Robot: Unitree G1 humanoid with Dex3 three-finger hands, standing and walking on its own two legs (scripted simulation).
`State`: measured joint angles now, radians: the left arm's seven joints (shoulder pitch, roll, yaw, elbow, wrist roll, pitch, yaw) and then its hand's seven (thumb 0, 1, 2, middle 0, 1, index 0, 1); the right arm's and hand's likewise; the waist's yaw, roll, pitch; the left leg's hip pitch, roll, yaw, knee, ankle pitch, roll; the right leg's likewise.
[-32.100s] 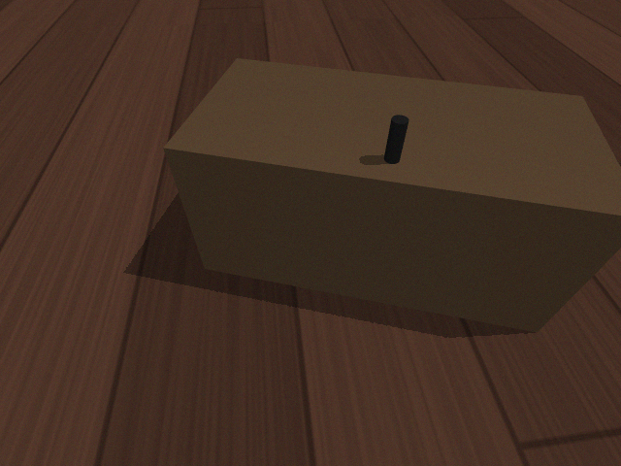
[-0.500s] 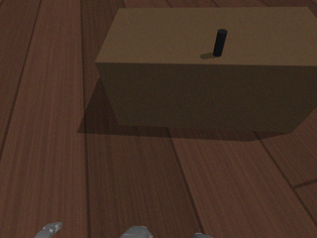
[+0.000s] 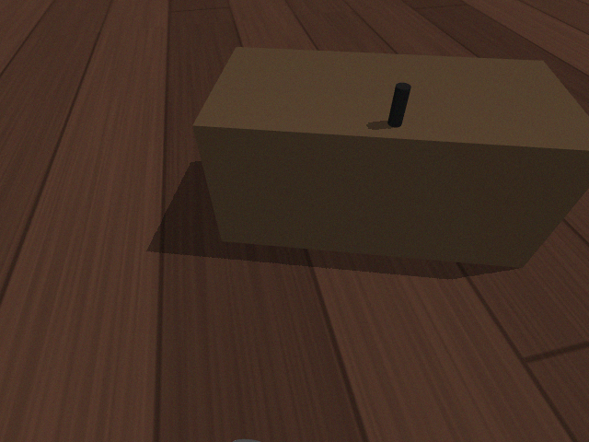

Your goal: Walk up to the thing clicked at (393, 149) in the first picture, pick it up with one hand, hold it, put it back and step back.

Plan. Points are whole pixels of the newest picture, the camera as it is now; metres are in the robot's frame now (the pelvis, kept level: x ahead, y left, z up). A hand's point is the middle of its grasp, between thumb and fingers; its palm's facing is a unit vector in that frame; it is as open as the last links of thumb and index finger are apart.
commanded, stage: step back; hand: right
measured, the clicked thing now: (398, 105) +1.08 -0.22 -0.10
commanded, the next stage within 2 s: stand in 0.76 s
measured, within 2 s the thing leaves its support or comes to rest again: neither
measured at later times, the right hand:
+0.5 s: hand out of the picture +0.11 -0.24 -0.16, palm faces -0.01 +0.94 -0.35, open 7.3 cm
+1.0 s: hand out of the picture +0.17 -0.22 -0.14, palm faces -0.02 +0.94 -0.35, open 7.3 cm
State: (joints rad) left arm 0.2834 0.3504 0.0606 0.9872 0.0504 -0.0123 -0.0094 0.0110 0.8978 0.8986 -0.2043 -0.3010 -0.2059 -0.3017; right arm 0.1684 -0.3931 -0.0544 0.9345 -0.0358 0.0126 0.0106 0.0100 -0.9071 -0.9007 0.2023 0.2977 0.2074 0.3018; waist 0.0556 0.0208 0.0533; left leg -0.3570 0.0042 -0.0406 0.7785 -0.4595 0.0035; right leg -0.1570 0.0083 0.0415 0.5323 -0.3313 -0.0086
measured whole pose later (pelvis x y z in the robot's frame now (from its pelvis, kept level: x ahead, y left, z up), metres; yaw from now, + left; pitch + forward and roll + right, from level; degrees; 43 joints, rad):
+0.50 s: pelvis +0.04 +0.02 -0.01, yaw +1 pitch -3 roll -1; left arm 0.17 0.37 0.05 0.99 0.03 -0.03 0.01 0.01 0.90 0.90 -0.20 -0.30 -0.20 -0.30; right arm 0.18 -0.37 -0.04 1.00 -0.01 0.02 0.00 0.01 -0.91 -0.90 0.20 0.30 0.21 0.30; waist -0.01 0.04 0.09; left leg -0.26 0.04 -0.01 0.67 -0.38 0.00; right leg -0.25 0.00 -0.03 0.57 -0.26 0.00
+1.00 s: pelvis +0.06 +0.03 +0.01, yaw +0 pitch -3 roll +0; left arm 0.05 0.34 0.01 1.10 0.01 -0.01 -0.01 0.01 0.90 0.90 -0.20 -0.30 -0.20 -0.30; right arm 0.06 -0.34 -0.01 1.10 -0.01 -0.02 0.00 0.01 -0.91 -0.90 0.20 0.30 0.21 0.30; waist 0.00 -0.01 0.06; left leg -0.09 0.00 0.01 0.37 -0.23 0.00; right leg -0.13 -0.04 0.00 0.38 -0.20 0.03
